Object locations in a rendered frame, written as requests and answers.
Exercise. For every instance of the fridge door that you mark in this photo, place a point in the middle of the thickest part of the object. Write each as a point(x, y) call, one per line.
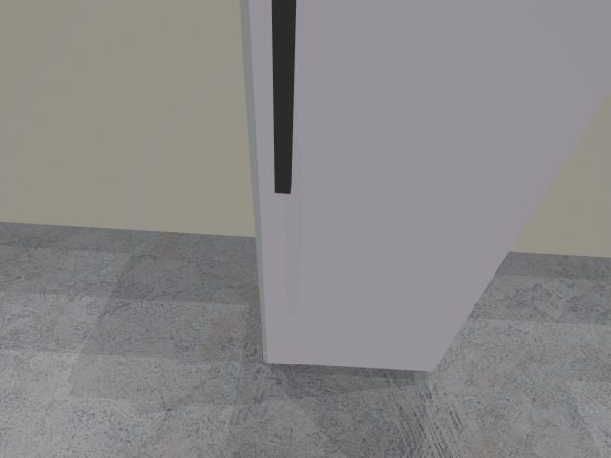
point(425, 134)

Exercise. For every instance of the handle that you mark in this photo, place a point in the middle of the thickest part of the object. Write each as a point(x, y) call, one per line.
point(283, 47)

